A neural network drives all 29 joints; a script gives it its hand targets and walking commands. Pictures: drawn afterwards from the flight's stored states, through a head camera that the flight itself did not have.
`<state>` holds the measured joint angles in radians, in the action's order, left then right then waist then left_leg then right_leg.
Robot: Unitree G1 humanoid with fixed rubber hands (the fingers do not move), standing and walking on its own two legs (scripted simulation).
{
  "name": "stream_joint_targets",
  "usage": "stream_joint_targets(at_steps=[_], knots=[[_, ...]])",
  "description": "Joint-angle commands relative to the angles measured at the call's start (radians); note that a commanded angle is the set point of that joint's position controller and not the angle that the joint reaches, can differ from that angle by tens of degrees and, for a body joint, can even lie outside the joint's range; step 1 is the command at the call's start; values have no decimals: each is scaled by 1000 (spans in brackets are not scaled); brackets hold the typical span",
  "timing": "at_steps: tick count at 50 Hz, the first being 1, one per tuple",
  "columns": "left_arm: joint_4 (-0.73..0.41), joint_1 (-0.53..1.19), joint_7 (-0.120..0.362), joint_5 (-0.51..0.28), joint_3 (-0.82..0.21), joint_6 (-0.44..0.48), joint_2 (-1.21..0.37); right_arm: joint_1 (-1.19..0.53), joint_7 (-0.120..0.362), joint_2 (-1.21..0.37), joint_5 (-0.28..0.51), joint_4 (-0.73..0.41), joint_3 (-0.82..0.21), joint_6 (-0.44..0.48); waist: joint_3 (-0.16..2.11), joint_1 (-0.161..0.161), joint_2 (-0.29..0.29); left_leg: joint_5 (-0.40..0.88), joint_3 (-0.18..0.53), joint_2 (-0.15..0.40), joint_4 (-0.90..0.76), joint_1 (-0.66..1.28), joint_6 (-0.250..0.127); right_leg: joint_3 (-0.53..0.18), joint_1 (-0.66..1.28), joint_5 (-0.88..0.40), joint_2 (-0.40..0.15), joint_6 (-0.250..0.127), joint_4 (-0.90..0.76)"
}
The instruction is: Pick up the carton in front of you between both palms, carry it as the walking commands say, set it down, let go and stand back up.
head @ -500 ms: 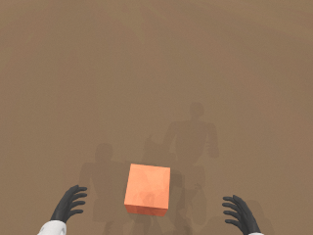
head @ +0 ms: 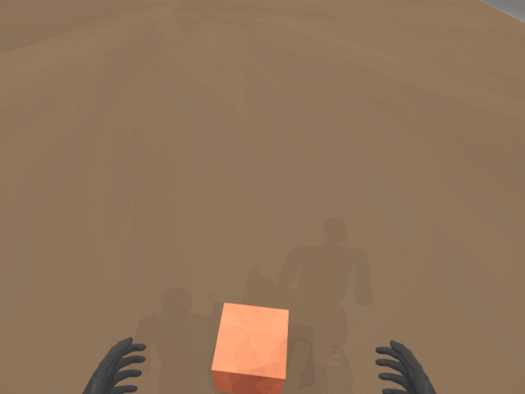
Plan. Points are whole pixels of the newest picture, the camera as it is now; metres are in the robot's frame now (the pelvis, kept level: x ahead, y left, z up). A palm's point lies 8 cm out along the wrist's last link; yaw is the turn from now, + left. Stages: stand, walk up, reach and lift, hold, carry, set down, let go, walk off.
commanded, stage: stand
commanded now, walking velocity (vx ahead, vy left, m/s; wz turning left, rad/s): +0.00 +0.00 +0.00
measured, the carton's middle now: (251, 351) +0.40 +0.01 -0.65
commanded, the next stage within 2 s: none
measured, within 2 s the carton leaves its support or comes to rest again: neither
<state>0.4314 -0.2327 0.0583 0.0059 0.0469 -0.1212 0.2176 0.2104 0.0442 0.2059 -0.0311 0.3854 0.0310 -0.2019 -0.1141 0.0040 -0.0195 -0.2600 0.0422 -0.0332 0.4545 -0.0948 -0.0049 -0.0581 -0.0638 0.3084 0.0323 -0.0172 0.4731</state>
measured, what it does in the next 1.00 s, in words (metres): stands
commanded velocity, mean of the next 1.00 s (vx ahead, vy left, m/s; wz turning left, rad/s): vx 0.00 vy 0.00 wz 0.00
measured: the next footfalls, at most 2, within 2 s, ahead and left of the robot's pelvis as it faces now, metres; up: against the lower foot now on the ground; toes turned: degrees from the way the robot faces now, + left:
none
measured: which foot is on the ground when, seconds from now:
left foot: down 0.00-1.00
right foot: down 0.00-1.00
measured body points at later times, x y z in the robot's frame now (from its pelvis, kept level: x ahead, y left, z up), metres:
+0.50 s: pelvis +0.00 +0.01 +0.00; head +0.00 +0.00 +0.45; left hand +0.12 +0.29 -0.10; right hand +0.14 -0.27 -0.11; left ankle +0.00 +0.12 -0.74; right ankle -0.03 -0.11 -0.74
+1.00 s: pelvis -0.01 +0.00 +0.00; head -0.02 +0.00 +0.45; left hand +0.08 +0.29 -0.11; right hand +0.10 -0.29 -0.11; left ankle +0.00 +0.12 -0.74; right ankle -0.03 -0.11 -0.74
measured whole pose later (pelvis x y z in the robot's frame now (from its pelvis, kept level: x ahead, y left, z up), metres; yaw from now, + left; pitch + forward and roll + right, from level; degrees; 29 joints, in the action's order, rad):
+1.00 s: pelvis -0.01 +0.00 +0.00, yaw +2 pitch -3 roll +0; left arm 0.87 -0.21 -0.03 0.01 0.05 0.02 0.31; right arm 0.18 -0.04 0.31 -0.01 0.92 0.03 0.02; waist -0.04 0.00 0.00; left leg -0.22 0.07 -0.03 0.44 -0.16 0.00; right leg -0.03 -0.10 0.26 0.03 -0.01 0.42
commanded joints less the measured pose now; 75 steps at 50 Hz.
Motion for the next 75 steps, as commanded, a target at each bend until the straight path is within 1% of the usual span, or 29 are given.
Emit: stream_joint_targets(at_steps=[1, 2, 3, 5, 8, 11, 20, 28, 49, 61, 75], knots=[[58, 68, -45, 5, 64, 59, 194, -65, -44, 206, 34, 73, 64, 87, 116, -11, 67, 187, -7, 54, 12, -35, 12, 14, -152, -170, -40, 46, -42], [63, 40, -57, -1, 68, 75, 209, -46, -53, 198, 27, 89, 64, 134, 132, -6, 58, 149, 6, 51, 11, -39, 8, 7, -132, -157, -45, 44, -44], [85, 38, -58, 2, 67, 89, 191, -57, -57, 181, 16, 117, 61, 165, 125, -7, 40, 119, 16, 54, 2, -57, 5, 2, -151, -131, -48, 39, -54], [110, 44, -61, 7, 65, 112, 174, -73, -62, 176, 11, 154, 60, 199, 105, -10, 35, 115, 39, 66, -8, -69, -1, -12, -168, -115, -54, 33, -64], [143, 50, -67, 9, 62, 129, 171, -66, -67, 186, 9, 206, 65, 218, 123, -5, 38, 213, 51, 78, 3, -53, -1, -20, -158, -178, -58, 33, -57], [165, 44, -75, 9, 62, 135, 177, -59, -74, 195, 5, 241, 66, 228, 138, -6, 34, 261, 64, 86, 11, -44, -3, -23, -144, -208, -62, 34, -49], [219, 28, -87, 9, 53, 141, 206, -48, -81, 220, 6, 306, 59, 235, 134, -6, 23, 266, 84, 92, 7, -52, -7, -35, -119, -222, -76, 25, -49], [267, 28, -91, 6, 45, 145, 215, -45, -85, 224, 12, 360, 49, 236, 121, -7, 24, 260, 91, 95, -10, -56, -7, -42, -100, -229, -88, 22, -64], [394, 45, -91, 0, 29, 151, 234, -50, -85, 247, 21, 488, 30, 236, 83, -2, 23, 173, 112, 108, -85, -63, -2, -61, -85, -142, -109, 18, -136], [441, 53, -91, -2, 22, 152, 248, -47, -85, 261, 24, 535, 22, 237, 74, -2, 22, 146, 121, 113, -110, -67, 0, -67, -85, -112, -117, 15, -158], [469, 66, -90, -6, 16, 152, 262, -51, -84, 277, 27, 563, 14, 236, 77, -3, 22, 150, 127, 120, -123, -65, 0, -70, -81, -111, -126, 14, -172]])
